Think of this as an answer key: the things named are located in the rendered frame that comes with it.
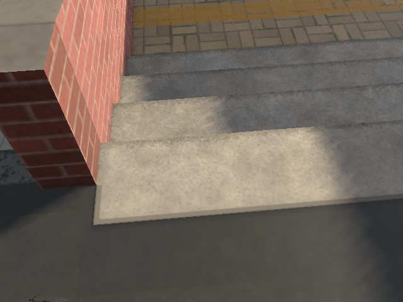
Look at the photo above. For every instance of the stairs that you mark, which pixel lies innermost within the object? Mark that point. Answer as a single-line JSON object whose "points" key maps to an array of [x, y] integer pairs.
{"points": [[263, 88]]}

